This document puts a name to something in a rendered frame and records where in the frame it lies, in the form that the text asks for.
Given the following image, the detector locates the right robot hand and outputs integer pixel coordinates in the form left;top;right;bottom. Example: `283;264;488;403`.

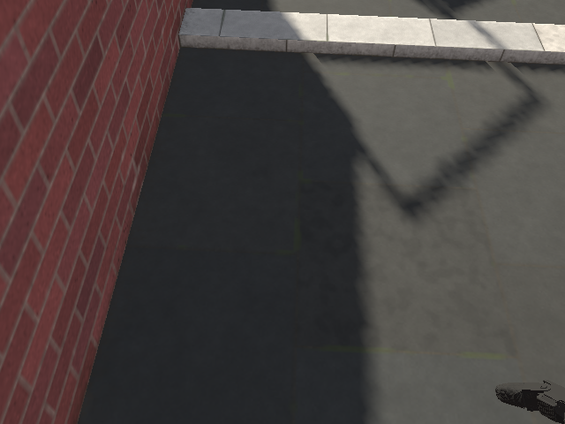
495;380;565;424

